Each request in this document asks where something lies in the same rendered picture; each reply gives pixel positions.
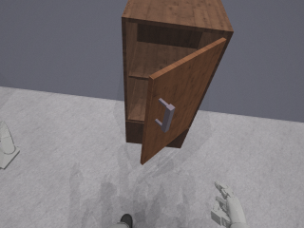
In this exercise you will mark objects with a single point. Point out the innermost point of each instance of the handle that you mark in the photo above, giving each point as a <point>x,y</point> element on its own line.
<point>168,115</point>

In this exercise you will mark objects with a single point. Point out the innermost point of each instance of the cupboard door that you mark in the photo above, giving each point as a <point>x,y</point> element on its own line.
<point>180,84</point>

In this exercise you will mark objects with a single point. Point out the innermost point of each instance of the robot right hand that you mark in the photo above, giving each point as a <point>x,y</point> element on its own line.
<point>232,210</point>

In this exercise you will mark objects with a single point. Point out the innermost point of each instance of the left robot foot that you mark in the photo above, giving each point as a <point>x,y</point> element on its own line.
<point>126,218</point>

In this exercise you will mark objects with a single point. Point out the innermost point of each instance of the robot left hand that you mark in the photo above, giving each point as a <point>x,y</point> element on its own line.
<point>8,151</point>

